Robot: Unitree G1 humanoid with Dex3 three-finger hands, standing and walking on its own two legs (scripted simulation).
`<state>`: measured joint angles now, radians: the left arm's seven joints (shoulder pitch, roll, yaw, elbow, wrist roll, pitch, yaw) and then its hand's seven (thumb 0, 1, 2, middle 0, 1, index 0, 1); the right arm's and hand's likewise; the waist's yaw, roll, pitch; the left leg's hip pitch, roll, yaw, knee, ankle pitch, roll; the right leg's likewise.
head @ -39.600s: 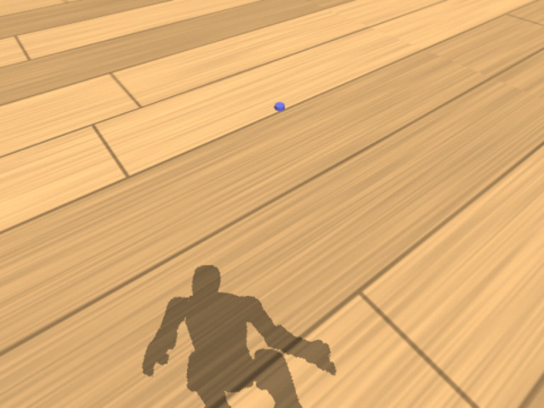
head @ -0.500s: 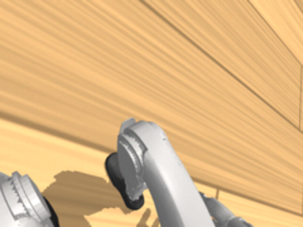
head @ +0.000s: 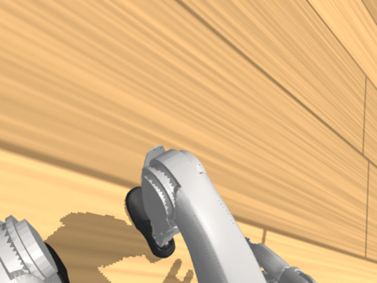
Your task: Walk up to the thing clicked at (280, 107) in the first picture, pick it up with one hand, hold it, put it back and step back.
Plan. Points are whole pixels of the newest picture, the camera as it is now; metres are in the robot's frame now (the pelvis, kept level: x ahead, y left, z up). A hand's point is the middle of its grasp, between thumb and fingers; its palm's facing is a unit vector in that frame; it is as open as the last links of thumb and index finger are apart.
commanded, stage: rest palm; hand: left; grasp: from above
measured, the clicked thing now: out of the picture +0.48 +0.37 -0.30
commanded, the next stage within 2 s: close in 0.62 s
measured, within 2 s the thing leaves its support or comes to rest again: neither
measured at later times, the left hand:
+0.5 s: hand out of the picture +0.46 +0.35 -0.26, palm faces -0.43 -0.17 -0.89, open 13.6 cm
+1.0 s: hand out of the picture +0.47 +0.35 -0.26, palm faces -0.42 -0.18 -0.89, open 13.0 cm
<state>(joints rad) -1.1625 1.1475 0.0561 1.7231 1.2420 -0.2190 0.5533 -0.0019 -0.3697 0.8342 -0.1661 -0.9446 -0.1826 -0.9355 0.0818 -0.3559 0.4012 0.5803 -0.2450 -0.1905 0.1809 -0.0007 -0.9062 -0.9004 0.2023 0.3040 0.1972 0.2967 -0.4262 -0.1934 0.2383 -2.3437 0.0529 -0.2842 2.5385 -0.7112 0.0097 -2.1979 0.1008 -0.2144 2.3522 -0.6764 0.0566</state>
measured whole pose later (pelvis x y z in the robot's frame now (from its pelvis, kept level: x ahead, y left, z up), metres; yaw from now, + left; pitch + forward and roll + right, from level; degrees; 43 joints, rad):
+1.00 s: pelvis +0.00 +0.00 +0.00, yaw -1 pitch +27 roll -16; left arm -1.17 1.17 0.05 1.72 1.23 -0.20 0.55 0.00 -0.31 0.81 -0.16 -1.01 -0.19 -0.98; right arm 0.07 -0.36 0.42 0.58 -0.25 -0.18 0.18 0.00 -0.90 -0.90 0.20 0.30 0.20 0.30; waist -0.43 -0.20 0.25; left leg -2.34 0.06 -0.30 2.53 -0.72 0.01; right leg -2.19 0.10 -0.22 2.34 -0.68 0.06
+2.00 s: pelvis +0.00 +0.00 +0.00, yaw -1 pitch +27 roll -16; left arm -1.16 1.17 0.06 1.71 1.22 -0.21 0.55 0.00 0.17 0.46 -0.52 -0.70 -0.57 -0.66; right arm 0.08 -0.36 0.42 0.58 -0.25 -0.19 0.18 0.00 -0.89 -0.89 0.20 0.30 0.20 0.30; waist -0.43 -0.20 0.25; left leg -2.34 0.06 -0.30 2.54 -0.71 0.01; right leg -2.19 0.10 -0.23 2.34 -0.67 0.06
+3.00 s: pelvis +0.00 +0.00 +0.01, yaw +1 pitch +30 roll -15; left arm -1.07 1.04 0.07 1.46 1.19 -0.14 0.36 -0.05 0.28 0.28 -0.68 -0.52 -0.90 -0.49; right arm 0.13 -0.34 0.31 0.59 -0.19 -0.13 0.19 0.00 -0.91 -0.90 0.20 0.30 0.20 0.30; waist -0.35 -0.11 0.13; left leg -2.36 0.05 -0.26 2.50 -0.70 0.01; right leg -2.21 0.08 -0.20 2.34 -0.68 0.05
